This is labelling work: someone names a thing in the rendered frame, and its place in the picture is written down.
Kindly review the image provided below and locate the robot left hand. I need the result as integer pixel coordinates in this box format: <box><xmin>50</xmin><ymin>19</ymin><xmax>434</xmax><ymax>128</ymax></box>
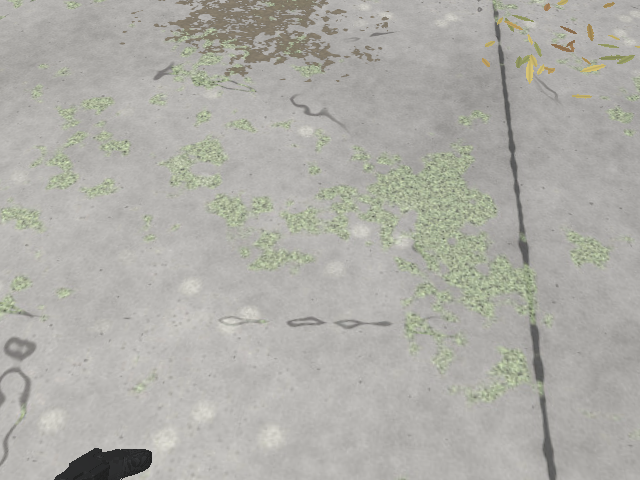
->
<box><xmin>54</xmin><ymin>448</ymin><xmax>152</xmax><ymax>480</ymax></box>

